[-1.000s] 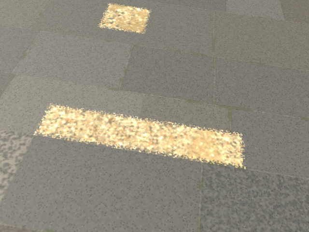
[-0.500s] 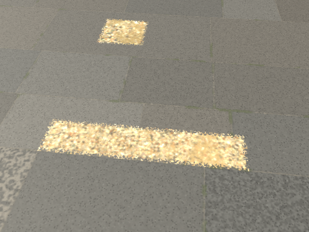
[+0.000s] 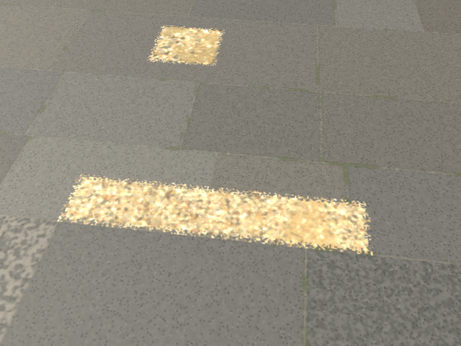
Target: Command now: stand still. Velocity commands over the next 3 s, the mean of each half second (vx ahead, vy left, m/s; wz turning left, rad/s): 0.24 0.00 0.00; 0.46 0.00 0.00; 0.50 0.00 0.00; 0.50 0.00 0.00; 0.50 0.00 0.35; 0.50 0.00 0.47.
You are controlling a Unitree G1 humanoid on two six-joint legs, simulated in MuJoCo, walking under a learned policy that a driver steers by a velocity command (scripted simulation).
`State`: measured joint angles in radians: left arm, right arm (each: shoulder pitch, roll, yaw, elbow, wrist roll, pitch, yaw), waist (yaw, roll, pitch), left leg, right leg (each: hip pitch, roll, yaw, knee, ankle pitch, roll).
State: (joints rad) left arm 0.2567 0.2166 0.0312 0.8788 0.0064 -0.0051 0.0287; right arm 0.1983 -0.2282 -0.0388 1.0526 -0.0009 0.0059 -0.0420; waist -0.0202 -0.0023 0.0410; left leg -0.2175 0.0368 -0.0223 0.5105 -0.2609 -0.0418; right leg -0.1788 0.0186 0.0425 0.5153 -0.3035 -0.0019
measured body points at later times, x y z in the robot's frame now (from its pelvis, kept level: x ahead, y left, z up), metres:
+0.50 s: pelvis +0.10 +0.04 +0.01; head +0.11 +0.06 +0.46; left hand +0.23 +0.30 -0.12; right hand +0.02 -0.20 -0.13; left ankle +0.02 +0.13 -0.74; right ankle +0.14 -0.12 -0.66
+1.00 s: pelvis +0.37 -0.02 +0.01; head +0.39 -0.03 +0.46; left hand +0.40 +0.24 -0.13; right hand +0.49 -0.29 -0.11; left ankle +0.43 +0.14 -0.66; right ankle +0.38 -0.10 -0.74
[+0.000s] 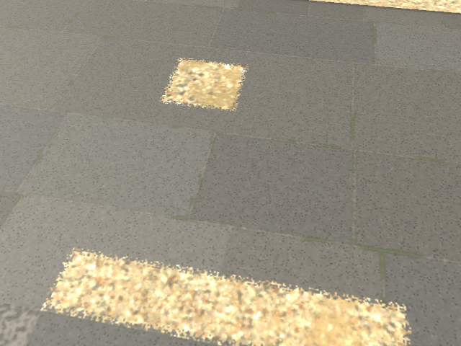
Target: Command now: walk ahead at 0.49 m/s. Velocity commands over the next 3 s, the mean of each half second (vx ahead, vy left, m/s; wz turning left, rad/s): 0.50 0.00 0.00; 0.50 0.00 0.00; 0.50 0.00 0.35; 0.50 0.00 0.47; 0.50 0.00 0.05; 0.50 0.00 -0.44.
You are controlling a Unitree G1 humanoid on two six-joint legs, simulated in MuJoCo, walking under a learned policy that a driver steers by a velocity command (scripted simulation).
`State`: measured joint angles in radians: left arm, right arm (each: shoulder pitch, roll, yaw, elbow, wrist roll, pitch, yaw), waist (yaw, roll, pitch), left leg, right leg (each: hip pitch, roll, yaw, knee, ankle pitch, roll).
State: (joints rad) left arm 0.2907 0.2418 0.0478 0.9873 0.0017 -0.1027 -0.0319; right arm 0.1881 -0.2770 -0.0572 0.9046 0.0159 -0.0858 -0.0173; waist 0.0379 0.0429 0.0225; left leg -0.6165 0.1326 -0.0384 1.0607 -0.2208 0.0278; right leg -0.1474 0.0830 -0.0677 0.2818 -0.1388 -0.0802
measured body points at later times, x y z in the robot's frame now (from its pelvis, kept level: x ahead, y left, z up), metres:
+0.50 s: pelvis +0.29 +0.08 +0.00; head +0.31 +0.09 +0.45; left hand +0.38 +0.35 -0.14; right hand +0.35 -0.19 -0.12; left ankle +0.32 +0.16 -0.75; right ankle +0.30 -0.09 -0.66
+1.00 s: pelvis +0.58 +0.01 -0.01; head +0.60 -0.01 +0.44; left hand +0.68 +0.27 -0.13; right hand +0.63 -0.27 -0.15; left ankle +0.50 +0.16 -0.65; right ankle +0.63 -0.08 -0.75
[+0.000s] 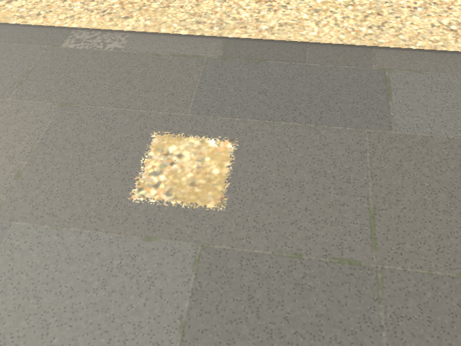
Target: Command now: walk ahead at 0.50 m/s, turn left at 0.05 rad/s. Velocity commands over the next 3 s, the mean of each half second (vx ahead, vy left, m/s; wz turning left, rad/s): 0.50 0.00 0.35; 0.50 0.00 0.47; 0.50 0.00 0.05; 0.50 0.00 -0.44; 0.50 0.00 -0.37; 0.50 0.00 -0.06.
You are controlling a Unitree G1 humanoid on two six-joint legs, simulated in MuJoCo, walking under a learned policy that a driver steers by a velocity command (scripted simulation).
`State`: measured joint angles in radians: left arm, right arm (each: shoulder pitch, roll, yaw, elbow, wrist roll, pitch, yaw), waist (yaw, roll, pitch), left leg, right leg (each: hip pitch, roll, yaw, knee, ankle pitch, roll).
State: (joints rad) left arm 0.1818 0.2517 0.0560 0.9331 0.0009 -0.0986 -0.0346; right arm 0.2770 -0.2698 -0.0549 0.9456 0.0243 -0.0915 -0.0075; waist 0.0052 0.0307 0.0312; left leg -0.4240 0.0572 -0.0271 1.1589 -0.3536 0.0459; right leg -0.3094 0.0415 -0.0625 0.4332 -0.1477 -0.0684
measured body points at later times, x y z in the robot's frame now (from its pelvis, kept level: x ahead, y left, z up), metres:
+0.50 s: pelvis +0.28 +0.07 -0.02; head +0.32 +0.08 +0.43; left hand +0.27 +0.35 -0.15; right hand +0.49 -0.15 -0.12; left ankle +0.35 +0.15 -0.74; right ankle +0.13 -0.09 -0.64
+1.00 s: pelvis +0.58 +0.11 -0.01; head +0.60 +0.12 +0.44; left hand +0.61 +0.42 -0.10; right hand +0.74 -0.12 -0.13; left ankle +0.40 +0.16 -0.66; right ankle +0.68 +0.05 -0.74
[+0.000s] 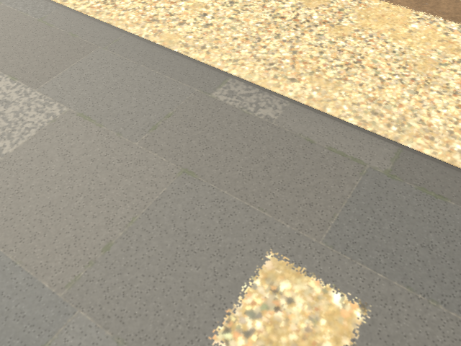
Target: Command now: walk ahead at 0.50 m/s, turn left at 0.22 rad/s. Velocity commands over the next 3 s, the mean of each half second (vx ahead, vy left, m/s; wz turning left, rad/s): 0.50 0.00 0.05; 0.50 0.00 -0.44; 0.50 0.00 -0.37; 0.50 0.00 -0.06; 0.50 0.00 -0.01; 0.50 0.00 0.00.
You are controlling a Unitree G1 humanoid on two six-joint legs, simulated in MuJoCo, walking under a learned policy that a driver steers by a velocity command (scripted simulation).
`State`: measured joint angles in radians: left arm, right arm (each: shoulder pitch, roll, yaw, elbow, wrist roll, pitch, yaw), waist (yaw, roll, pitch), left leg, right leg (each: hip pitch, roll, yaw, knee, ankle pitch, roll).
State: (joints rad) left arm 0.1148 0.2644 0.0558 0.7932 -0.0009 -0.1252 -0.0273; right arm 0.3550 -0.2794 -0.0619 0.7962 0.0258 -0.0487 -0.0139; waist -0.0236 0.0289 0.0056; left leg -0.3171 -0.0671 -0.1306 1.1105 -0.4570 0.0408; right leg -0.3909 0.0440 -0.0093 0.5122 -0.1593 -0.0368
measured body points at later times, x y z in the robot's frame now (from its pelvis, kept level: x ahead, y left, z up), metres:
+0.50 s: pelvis +0.27 +0.06 +0.00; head +0.30 +0.07 +0.45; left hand +0.28 +0.34 -0.14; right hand +0.46 -0.19 -0.07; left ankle +0.33 +0.15 -0.73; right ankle +0.14 -0.10 -0.65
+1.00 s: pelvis +0.53 -0.01 -0.01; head +0.57 -0.03 +0.43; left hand +0.78 +0.19 -0.11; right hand +0.50 -0.30 -0.14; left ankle +0.37 +0.16 -0.65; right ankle +0.60 -0.10 -0.73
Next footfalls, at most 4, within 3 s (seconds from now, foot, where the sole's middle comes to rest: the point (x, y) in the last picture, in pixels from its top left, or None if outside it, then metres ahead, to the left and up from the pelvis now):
0.40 left None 0.37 0.16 -0.77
0.94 right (277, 294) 0.64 -0.12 -0.77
1.42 left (242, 203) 0.98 -0.02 -0.77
1.96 right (333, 168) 1.13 -0.37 -0.77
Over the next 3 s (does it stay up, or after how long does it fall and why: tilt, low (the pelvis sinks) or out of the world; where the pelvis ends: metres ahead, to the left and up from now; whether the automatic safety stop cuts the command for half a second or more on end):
stays up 1.54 -0.45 0.00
